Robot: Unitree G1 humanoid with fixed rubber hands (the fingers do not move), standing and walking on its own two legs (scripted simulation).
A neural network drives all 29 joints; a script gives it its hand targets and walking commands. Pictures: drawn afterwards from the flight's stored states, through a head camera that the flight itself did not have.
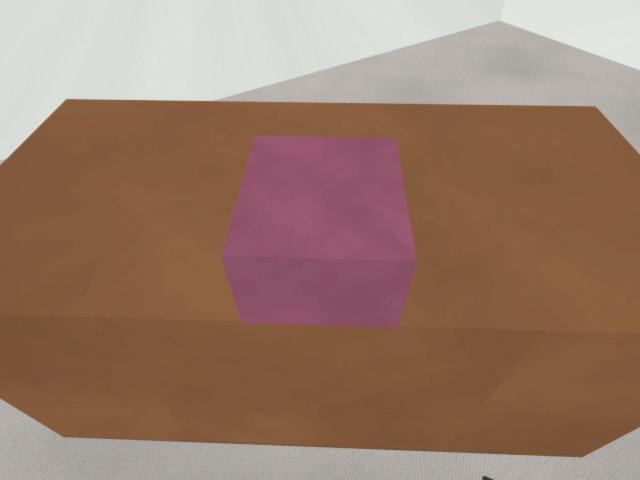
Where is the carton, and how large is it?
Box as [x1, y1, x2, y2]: [221, 136, 416, 327]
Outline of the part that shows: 255,136 221,254 240,321 257,323 397,327 415,266 416,258 395,138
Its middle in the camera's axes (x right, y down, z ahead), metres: +0.01 -0.03 +0.64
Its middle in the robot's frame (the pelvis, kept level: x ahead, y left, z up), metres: +0.52 +0.01 +0.02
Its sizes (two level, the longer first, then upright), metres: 0.281 0.249 0.165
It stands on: a pedestal, 0.69 m high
